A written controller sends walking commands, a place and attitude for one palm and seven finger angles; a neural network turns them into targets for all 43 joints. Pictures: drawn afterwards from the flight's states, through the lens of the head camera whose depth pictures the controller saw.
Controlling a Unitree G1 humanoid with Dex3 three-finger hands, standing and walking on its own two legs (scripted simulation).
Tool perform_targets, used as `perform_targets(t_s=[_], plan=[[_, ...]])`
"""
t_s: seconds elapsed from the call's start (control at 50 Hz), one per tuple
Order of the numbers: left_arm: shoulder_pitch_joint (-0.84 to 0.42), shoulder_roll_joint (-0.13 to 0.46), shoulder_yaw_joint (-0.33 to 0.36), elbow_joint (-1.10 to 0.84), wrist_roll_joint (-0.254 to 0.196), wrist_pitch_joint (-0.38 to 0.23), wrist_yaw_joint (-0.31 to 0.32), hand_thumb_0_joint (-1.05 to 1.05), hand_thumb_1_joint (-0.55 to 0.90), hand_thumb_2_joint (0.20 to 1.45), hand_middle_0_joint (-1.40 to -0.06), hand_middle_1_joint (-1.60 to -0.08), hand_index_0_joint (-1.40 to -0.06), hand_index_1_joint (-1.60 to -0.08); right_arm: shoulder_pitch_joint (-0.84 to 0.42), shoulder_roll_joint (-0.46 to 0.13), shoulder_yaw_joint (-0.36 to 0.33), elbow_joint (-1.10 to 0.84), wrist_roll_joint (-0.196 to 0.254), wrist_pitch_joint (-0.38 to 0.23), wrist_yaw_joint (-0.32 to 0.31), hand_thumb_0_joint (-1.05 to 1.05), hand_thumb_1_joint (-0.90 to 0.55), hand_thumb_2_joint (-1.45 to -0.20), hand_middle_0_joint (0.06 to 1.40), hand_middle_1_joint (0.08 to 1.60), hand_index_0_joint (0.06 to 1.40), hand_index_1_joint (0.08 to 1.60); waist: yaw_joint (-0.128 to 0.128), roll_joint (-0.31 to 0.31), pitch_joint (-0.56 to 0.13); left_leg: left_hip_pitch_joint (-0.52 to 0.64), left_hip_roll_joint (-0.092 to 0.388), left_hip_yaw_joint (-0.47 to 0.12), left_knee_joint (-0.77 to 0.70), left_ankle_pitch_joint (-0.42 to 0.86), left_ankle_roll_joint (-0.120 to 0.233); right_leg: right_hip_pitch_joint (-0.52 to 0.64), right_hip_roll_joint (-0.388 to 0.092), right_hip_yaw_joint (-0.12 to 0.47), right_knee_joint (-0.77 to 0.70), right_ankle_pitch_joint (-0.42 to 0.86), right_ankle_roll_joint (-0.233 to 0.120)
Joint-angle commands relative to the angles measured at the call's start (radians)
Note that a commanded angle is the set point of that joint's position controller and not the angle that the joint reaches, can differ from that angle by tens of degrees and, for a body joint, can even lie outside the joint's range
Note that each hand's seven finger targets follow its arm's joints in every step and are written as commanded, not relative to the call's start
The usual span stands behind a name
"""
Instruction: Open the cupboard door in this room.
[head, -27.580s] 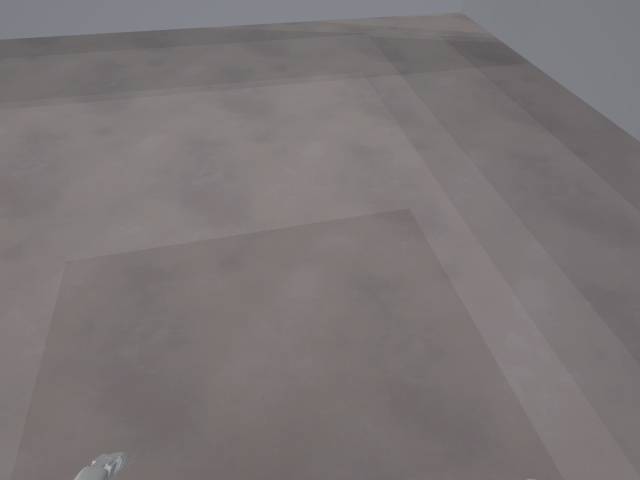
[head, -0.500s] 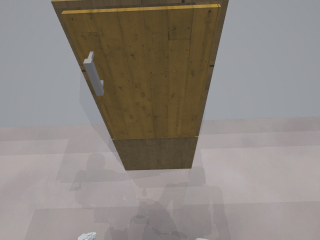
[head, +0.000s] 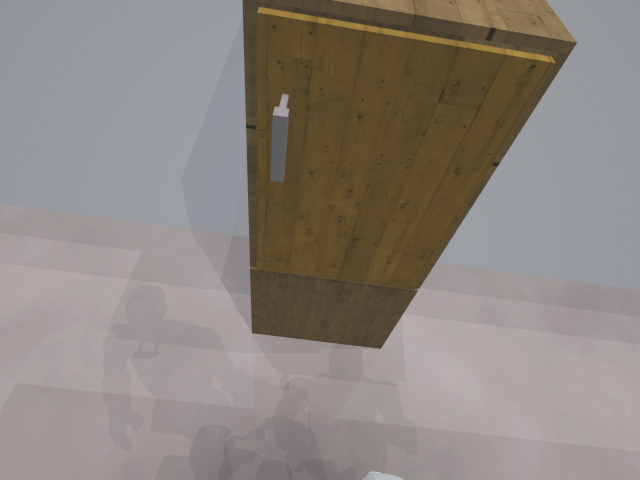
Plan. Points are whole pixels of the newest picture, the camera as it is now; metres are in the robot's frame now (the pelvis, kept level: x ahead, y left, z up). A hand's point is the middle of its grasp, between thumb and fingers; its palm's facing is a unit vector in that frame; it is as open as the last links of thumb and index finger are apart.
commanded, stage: come to a stop and stand still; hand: left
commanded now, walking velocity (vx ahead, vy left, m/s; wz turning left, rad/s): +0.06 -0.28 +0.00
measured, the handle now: (281, 139) +0.57 +0.13 +0.08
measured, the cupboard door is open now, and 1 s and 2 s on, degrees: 0 0 0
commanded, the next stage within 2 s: look again from close up in 0.92 s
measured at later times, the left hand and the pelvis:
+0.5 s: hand out of the picture +0.06 +0.13 -0.17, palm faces -0.05 -0.98 -0.22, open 7.4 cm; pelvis -0.04 -0.05 +0.00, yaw -2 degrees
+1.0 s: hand out of the picture -0.07 +0.06 -0.18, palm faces +0.07 -0.99 -0.15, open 7.3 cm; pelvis -0.04 -0.09 +0.00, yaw +0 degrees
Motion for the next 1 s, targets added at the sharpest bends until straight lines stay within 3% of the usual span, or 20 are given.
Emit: perform_targets(t_s=[0.0,0.14,0.24,0.32,0.38,0.42,0.44,0.46,0.48,0.5,0.52,0.58,0.62,0.7,0.74,0.78,0.8,0.82,0.84,0.98], plan=[[0.084,0.053,0.01,-0.013,0.006,-0.022,-0.021,0.0,0.9,0.9,-0.2,-0.3,-0.2,-0.3,0.064,-0.195,-0.038,-0.033,0.01,-0.027,-0.031,0.0,-0.9,-0.9,0.2,0.3,0.2,0.3,-0.03,0.205,-0.062,0.138,0.252,-0.181,-0.267,0.366,0.016,-0.106,0.006,0.064,0.17,0.084,0.013],[0.043,0.026,0.009,-0.029,0.003,-0.012,-0.019,0.0,0.9,0.9,-0.2,-0.3,-0.2,-0.3,0.235,-0.176,-0.048,0.035,0.006,-0.034,-0.05,0.0,-0.9,-0.9,0.2,0.3,0.2,0.3,-0.077,0.21,-0.1,0.29,0.297,-0.198,-0.214,0.639,0.043,-0.138,0.004,0.068,0.162,0.047,0.031],[-0.008,-0.004,-0.006,-0.037,0.0,-0.011,-0.025,0.0,0.9,0.9,-0.2,-0.3,-0.2,-0.3,0.248,-0.172,-0.053,0.055,0.001,-0.032,-0.042,0.0,-0.9,-0.9,0.2,0.3,0.2,0.3,-0.082,0.248,-0.071,0.219,0.292,-0.208,-0.253,0.455,0.105,-0.073,-0.023,0.03,0.032,0.019,0.025],[-0.043,-0.032,-0.023,-0.039,-0.005,-0.018,-0.024,0.0,0.9,0.9,-0.2,-0.3,-0.2,-0.3,0.226,-0.17,-0.052,0.07,-0.003,-0.025,-0.028,0.0,-0.9,-0.9,0.2,0.3,0.2,0.3,-0.081,0.283,-0.053,0.094,0.255,-0.209,-0.291,0.209,0.104,0.064,-0.022,-0.02,-0.164,-0.026,0.004],[0.01,-0.037,-0.027,-0.015,-0.012,-0.03,-0.015,0.0,0.9,0.9,-0.2,-0.3,-0.2,-0.3,0.195,-0.177,-0.056,0.081,-0.001,-0.018,-0.017,0.0,-0.9,-0.9,0.2,0.3,0.2,0.3,-0.048,0.284,-0.057,0.0,0.236,-0.218,-0.285,0.058,0.084,0.198,-0.006,-0.05,-0.338,0.02,-0.016],[0.072,-0.026,-0.027,0.016,-0.01,-0.044,-0.01,0.0,0.9,0.9,-0.2,-0.3,-0.2,-0.3,0.192,-0.157,-0.053,0.09,0.007,-0.015,-0.013,0.0,-0.9,-0.9,0.2,0.3,0.2,0.3,-0.017,0.215,-0.073,-0.063,0.173,-0.162,-0.21,0.018,0.03,0.34,-0.002,-0.074,-0.554,0.195,-0.014],[0.088,0.004,-0.026,0.023,-0.006,-0.053,-0.002,0.0,0.9,0.9,-0.2,-0.3,-0.2,-0.3,0.211,-0.115,-0.046,0.095,0.014,-0.014,-0.009,0.0,-0.9,-0.9,0.2,0.3,0.2,0.3,-0.017,0.121,-0.074,-0.119,0.12,-0.105,-0.139,-0.023,-0.012,0.402,-0.053,-0.023,-0.617,0.209,-0.021],[0.075,0.056,-0.026,0.022,-0.002,-0.064,0.006,0.0,0.9,0.9,-0.2,-0.3,-0.2,-0.3,0.228,-0.05,-0.03,0.089,0.022,-0.011,-0.007,0.0,-0.9,-0.9,0.2,0.3,0.2,0.3,-0.03,-0.052,-0.073,-0.178,0.051,-0.033,-0.043,-0.113,-0.053,0.394,-0.203,0.147,-0.693,0.088,-0.07],[0.03,0.089,-0.024,0.005,-0.006,-0.063,0.008,0.0,0.9,0.9,-0.2,-0.3,-0.2,-0.3,0.202,-0.028,-0.019,0.075,0.015,-0.003,-0.002,0.0,-0.9,-0.9,0.2,0.3,0.2,0.3,-0.03,-0.151,-0.002,-0.159,0.03,-0.009,0.01,-0.171,-0.062,0.237,-0.285,0.212,-0.779,-0.057,-0.12],[-0.013,0.086,-0.029,-0.015,-0.004,-0.055,0.009,0.0,0.9,0.9,-0.2,-0.3,-0.2,-0.3,0.2,-0.037,-0.021,0.07,0.011,0.005,0.005,0.0,-0.9,-0.9,0.2,0.3,0.2,0.3,-0.043,-0.093,0.034,-0.114,0.033,-0.021,0.055,-0.163,-0.054,0.134,-0.283,0.19,-0.803,-0.162,-0.14],[-0.013,0.075,-0.019,-0.019,-0.005,-0.066,0.012,0.0,0.9,0.9,-0.2,-0.3,-0.2,-0.3,0.198,-0.038,-0.021,0.076,0.002,0.014,0.003,0.0,-0.9,-0.9,0.2,0.3,0.2,0.3,-0.029,-0.233,0.066,-0.144,0.037,-0.034,0.096,-0.144,-0.051,0.115,-0.242,0.212,-0.819,-0.147,-0.14],[-0.005,-0.008,-0.036,-0.005,-0.01,-0.073,0.012,0.0,0.9,0.9,-0.2,-0.3,-0.2,-0.3,0.247,-0.043,-0.023,0.117,0.005,0.012,-0.001,0.0,-0.9,-0.9,0.2,0.3,0.2,0.3,-0.05,-0.117,0.073,-0.115,0.043,-0.03,0.16,-0.075,-0.048,0.164,-0.189,0.108,-0.74,0.102,-0.155],[0.002,-0.007,-0.037,-0.011,-0.011,-0.077,0.012,0.0,0.9,0.9,-0.2,-0.3,-0.2,-0.3,0.251,-0.03,-0.019,0.122,0.009,0.012,-0.001,0.0,-0.9,-0.9,0.2,0.3,0.2,0.3,-0.052,-0.06,0.051,-0.098,0.042,-0.021,0.166,-0.066,-0.051,0.189,-0.178,0.075,-0.706,0.205,-0.16],[0.035,-0.012,-0.039,0.005,-0.011,-0.082,0.012,0.0,0.9,0.9,-0.2,-0.3,-0.2,-0.3,0.226,-0.029,-0.015,0.113,0.012,0.009,-0.008,0.0,-0.9,-0.9,0.2,0.3,0.2,0.3,-0.049,-0.038,0.029,-0.021,0.049,-0.022,0.055,-0.036,-0.055,0.183,-0.179,0.096,-0.675,0.268,-0.173],[0.034,-0.018,-0.04,0.011,-0.014,-0.083,0.013,0.0,0.9,0.9,-0.2,-0.3,-0.2,-0.3,0.244,-0.039,-0.01,0.124,0.013,-0.004,-0.012,0.0,-0.9,-0.9,0.2,0.3,0.2,0.3,-0.062,0.007,-0.001,0.074,0.055,-0.041,-0.075,0.102,-0.047,0.165,-0.157,0.091,-0.635,0.293,-0.142],[0.06,-0.04,-0.048,0.019,-0.02,-0.085,0.012,0.0,0.9,0.9,-0.2,-0.3,-0.2,-0.3,0.227,-0.066,-0.005,0.13,0.015,-0.021,-0.019,0.0,-0.9,-0.9,0.2,0.3,0.2,0.3,-0.047,0.071,-0.043,0.13,0.108,-0.08,-0.12,0.266,-0.026,0.195,-0.092,0.043,-0.594,0.364,-0.09],[0.075,-0.043,-0.048,0.024,-0.017,-0.083,0.012,0.0,0.9,0.9,-0.2,-0.3,-0.2,-0.3,0.211,-0.078,-0.006,0.128,0.017,-0.022,-0.023,0.0,-0.9,-0.9,0.2,0.3,0.2,0.3,-0.038,0.074,-0.046,0.13,0.12,-0.077,-0.113,0.267,-0.022,0.21,-0.082,0.04,-0.598,0.369,-0.074],[0.076,-0.032,-0.048,0.033,-0.018,-0.081,0.011,0.0,0.9,0.9,-0.2,-0.3,-0.2,-0.3,0.188,-0.069,-0.002,0.132,0.018,-0.026,-0.023,0.0,-0.9,-0.9,0.2,0.3,0.2,0.3,-0.036,0.148,-0.065,0.123,0.113,-0.078,-0.123,0.292,-0.018,0.245,-0.088,0.022,-0.586,0.393,-0.066],[0.078,-0.022,-0.05,0.043,-0.018,-0.081,0.011,0.0,0.9,0.9,-0.2,-0.3,-0.2,-0.3,0.173,-0.064,0.001,0.133,0.02,-0.026,-0.023,0.0,-0.9,-0.9,0.2,0.3,0.2,0.3,-0.034,0.166,-0.059,0.113,0.11,-0.073,-0.135,0.291,-0.019,0.271,-0.087,0.021,-0.587,0.399,-0.065],[0.125,-0.036,-0.064,0.079,-0.014,-0.086,0.011,0.0,0.9,0.9,-0.2,-0.3,-0.2,-0.3,0.148,-0.067,0.007,0.125,0.02,-0.02,-0.026,0.0,-0.9,-0.9,0.2,0.3,0.2,0.3,-0.04,0.088,-0.01,0.13,0.092,-0.056,-0.169,0.199,-0.026,0.249,-0.093,0.032,-0.642,0.353,-0.067]])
